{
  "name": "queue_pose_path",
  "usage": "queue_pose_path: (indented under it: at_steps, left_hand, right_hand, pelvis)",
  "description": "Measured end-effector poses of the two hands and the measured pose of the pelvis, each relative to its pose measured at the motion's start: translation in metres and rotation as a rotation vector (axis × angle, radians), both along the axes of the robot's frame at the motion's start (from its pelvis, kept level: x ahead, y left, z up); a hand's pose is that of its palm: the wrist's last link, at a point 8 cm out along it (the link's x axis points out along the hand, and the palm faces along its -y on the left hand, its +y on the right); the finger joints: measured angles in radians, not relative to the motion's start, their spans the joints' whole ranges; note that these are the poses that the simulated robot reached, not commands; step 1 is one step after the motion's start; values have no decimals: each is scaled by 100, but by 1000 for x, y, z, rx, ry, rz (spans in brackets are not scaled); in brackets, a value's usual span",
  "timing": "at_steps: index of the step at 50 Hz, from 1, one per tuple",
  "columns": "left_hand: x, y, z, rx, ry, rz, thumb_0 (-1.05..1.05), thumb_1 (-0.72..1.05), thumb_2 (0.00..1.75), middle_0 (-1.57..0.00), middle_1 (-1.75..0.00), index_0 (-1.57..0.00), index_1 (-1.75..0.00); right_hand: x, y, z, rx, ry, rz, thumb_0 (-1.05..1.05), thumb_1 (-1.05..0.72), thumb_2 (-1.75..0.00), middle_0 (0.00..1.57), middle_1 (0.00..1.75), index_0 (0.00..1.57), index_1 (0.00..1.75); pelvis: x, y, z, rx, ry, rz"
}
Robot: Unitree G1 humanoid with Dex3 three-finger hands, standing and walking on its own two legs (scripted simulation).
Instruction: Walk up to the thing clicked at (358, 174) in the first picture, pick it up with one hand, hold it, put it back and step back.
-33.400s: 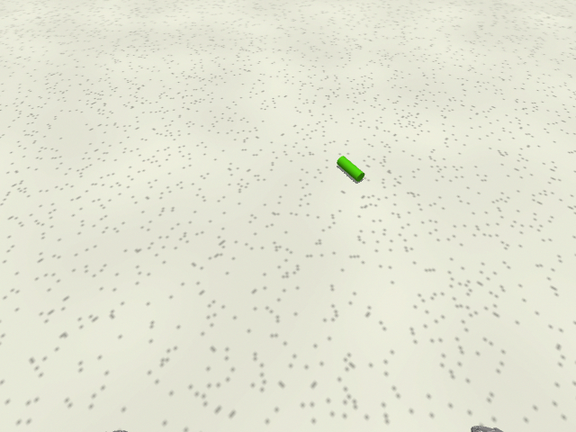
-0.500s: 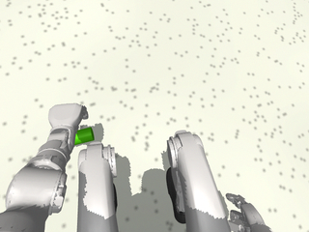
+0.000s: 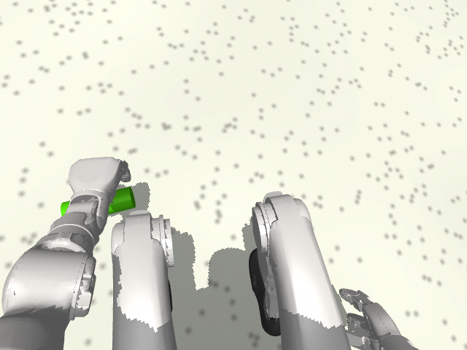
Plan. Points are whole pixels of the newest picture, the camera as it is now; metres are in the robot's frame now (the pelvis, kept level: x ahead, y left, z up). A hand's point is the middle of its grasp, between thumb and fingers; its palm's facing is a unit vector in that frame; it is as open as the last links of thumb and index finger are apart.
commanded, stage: lower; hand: left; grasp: from above
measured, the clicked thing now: (100, 205) +0.39 +0.26 -0.31
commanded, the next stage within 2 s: rest in 0.12 s
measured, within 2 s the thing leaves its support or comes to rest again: rests again in 1.72 s
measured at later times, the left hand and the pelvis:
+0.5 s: hand (112, 193) +0.40 +0.21 -0.23, palm faces -0.49 -0.06 -0.87, open 5.3 cm; pelvis +0.01 +0.00 -0.03, yaw -1 degrees
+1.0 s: hand (113, 189) +0.41 +0.21 -0.25, palm faces -0.46 -0.06 -0.89, open 5.3 cm; pelvis +0.01 +0.01 -0.03, yaw -3 degrees
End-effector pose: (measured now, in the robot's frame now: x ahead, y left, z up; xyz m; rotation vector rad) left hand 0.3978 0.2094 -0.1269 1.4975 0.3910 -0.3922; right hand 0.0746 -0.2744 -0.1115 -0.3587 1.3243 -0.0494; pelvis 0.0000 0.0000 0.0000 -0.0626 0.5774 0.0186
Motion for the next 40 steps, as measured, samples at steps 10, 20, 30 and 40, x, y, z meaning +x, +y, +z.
queue_pose_path:
  at_steps: [10, 20, 30, 40]
  left_hand:
    - [2, -2, -25, -14, -10, -24, 0, 58, 45, -100, -39, -100, -39]
    - [6, 3, -39, 2, 0, 7, 0, 57, 48, -98, -40, -99, -40]
    - [9, -3, -55, -48, 3, -15, 0, 59, 51, -98, -44, -99, -43]
    - [8, 2, -64, -14, -38, -33, 0, 62, 46, -99, -43, -101, -41]
  right_hand:
    - [-11, -3, -9, -3, 43, 12, 0, -92, -90, 20, 30, 20, 30]
    - [-16, 4, -20, 46, 88, 47, 0, -91, -90, 20, 30, 20, 30]
    - [-20, 11, -26, 85, 119, 110, 0, -91, -90, 20, 30, 20, 30]
    - [-25, 11, -25, 101, 143, 148, 0, -91, -90, 20, 30, 20, 30]
  pelvis:
    - [3, -1, -15, -7, -6, -2]
    - [8, 0, -22, -10, 1, -6]
    - [10, -1, -32, -19, -22, -11]
    - [10, 2, -37, -35, -29, -17]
